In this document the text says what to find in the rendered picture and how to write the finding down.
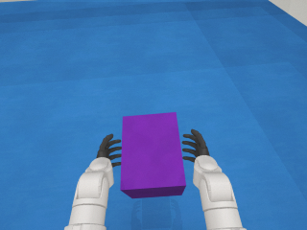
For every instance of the right robot forearm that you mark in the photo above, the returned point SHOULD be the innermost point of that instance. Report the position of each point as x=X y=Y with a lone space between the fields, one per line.
x=217 y=198

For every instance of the carton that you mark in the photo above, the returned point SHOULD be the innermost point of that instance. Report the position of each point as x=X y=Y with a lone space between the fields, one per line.
x=151 y=156

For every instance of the robot right hand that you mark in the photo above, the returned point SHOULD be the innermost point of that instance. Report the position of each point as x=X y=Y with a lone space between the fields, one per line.
x=199 y=145

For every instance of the robot left hand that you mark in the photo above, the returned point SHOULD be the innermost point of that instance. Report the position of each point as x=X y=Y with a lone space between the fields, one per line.
x=105 y=151

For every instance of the left robot forearm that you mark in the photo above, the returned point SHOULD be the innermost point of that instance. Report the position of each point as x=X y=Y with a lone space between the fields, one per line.
x=91 y=197

